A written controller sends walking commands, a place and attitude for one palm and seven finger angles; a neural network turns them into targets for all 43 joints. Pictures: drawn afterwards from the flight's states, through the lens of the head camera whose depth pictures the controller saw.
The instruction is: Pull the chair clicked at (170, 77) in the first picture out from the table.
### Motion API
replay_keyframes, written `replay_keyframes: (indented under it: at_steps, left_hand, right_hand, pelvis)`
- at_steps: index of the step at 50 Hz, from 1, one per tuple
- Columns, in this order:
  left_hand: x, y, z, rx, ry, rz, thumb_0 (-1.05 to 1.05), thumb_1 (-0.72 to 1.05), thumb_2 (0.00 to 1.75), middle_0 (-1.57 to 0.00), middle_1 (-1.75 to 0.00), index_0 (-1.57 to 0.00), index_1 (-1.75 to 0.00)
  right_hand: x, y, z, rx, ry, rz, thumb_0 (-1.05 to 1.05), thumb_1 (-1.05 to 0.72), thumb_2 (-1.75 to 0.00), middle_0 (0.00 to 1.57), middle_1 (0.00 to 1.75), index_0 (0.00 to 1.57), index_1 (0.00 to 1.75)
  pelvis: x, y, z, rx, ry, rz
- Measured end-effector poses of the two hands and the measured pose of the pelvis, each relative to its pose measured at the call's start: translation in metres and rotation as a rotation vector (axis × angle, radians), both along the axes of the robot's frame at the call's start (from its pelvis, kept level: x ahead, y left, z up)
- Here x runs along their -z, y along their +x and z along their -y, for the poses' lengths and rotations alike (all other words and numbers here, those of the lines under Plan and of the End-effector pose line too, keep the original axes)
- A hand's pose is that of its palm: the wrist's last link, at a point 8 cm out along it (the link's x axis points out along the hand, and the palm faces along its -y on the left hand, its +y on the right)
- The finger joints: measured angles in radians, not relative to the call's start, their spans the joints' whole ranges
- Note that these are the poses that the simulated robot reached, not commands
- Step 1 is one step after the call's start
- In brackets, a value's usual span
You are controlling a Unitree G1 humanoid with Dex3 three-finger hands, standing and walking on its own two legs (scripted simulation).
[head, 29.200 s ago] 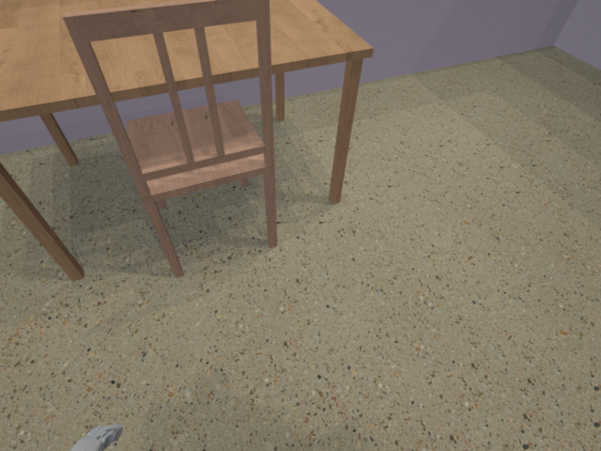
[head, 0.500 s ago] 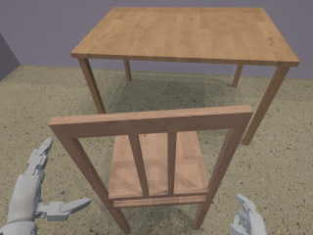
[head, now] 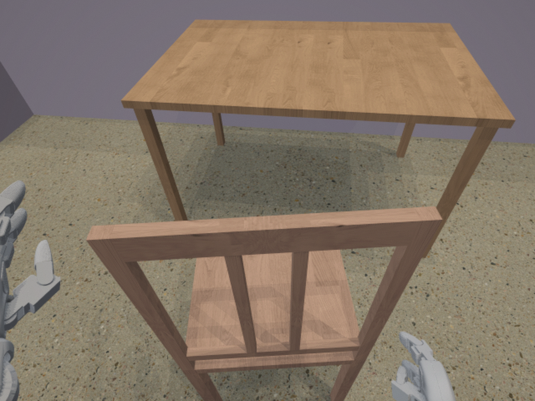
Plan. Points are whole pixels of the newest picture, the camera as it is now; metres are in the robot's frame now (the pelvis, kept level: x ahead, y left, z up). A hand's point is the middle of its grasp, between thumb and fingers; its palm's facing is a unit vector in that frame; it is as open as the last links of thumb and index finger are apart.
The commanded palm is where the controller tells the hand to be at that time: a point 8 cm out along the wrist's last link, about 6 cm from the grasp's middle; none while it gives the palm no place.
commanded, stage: draw the hand back to the body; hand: left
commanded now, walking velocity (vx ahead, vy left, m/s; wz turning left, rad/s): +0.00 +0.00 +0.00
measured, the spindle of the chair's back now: (244, 310) +0.28 +0.09 -0.06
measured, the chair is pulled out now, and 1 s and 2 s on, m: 0.54 0.54 0.54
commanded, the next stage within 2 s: step back with the hand held close in 0.24 s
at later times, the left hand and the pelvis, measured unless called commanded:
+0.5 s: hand (57, 271) +0.19 +0.26 +0.17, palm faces +0.45 -0.76 -0.48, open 7.4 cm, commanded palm +0.13 +0.30 +0.18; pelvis -0.01 +0.00 +0.00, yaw -1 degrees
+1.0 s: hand (5, 368) +0.10 +0.27 +0.15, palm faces +0.44 -0.77 -0.47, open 7.4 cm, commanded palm +0.05 +0.31 +0.18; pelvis -0.09 +0.01 -0.01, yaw +0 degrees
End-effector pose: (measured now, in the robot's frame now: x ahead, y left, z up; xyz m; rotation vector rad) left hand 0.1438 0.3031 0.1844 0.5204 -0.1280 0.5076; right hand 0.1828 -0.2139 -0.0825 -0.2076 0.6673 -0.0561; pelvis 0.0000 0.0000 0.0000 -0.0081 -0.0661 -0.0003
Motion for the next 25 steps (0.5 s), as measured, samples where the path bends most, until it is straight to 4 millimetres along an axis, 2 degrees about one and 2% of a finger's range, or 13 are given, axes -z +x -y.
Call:
replay_keyframes:
  at_steps: [4, 7, 15, 19, 25]
  left_hand:
    - [0.015, 0.004, 0.003, 0.009, -0.047, -0.054, 0.01, 0.85, 0.88, -0.20, -0.29, -0.20, -0.30]
    - [0.019, 0.003, 0.008, 0.025, -0.057, -0.077, 0.02, 0.87, 0.89, -0.21, -0.29, -0.20, -0.30]
    - [0.004, 0.000, 0.007, 0.019, -0.012, -0.035, 0.02, 0.89, 0.90, -0.21, -0.30, -0.21, -0.30]
    - [0.005, 0.001, 0.007, 0.009, -0.021, -0.031, 0.02, 0.89, 0.90, -0.21, -0.30, -0.21, -0.31]
    - [-0.008, 0.008, 0.005, 0.067, 0.044, 0.002, 0.02, 0.89, 0.90, -0.21, -0.30, -0.21, -0.31]
  right_hand:
    - [0.001, -0.003, 0.002, 0.003, -0.007, -0.023, 0.01, -0.91, -0.90, 0.20, 0.30, 0.21, 0.30]
    - [0.002, -0.005, 0.004, 0.002, -0.014, -0.031, 0.01, -0.91, -0.90, 0.20, 0.30, 0.21, 0.30]
    - [0.004, -0.005, 0.002, 0.001, -0.006, -0.033, 0.01, -0.91, -0.90, 0.20, 0.30, 0.21, 0.30]
    - [0.004, -0.005, 0.001, 0.000, 0.003, -0.030, 0.01, -0.91, -0.90, 0.20, 0.30, 0.21, 0.30]
    - [-0.001, -0.013, 0.005, 0.028, 0.003, -0.033, 0.01, -0.91, -0.90, 0.20, 0.30, 0.21, 0.30]
  pelvis:
    - [-0.001, 0.001, 0.000, 0.002, 0.000, -0.004]
    - [-0.001, 0.003, 0.000, 0.002, -0.001, -0.004]
    - [-0.001, 0.003, 0.001, 0.000, -0.003, 0.004]
    - [-0.001, 0.000, 0.003, -0.001, -0.002, 0.005]
    - [-0.002, -0.013, 0.003, 0.011, -0.002, -0.031]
